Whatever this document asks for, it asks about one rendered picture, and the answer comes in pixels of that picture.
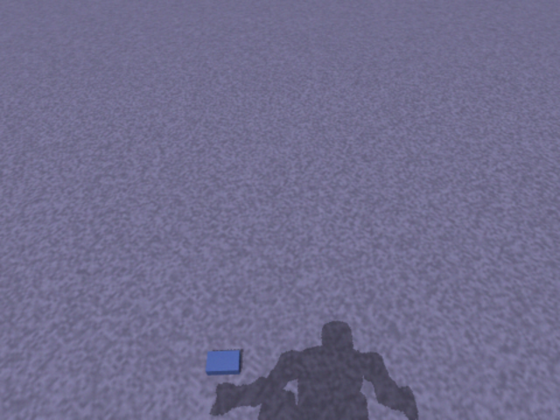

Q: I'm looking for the small box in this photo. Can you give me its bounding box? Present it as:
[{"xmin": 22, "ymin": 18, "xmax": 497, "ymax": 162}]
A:
[{"xmin": 206, "ymin": 350, "xmax": 241, "ymax": 375}]

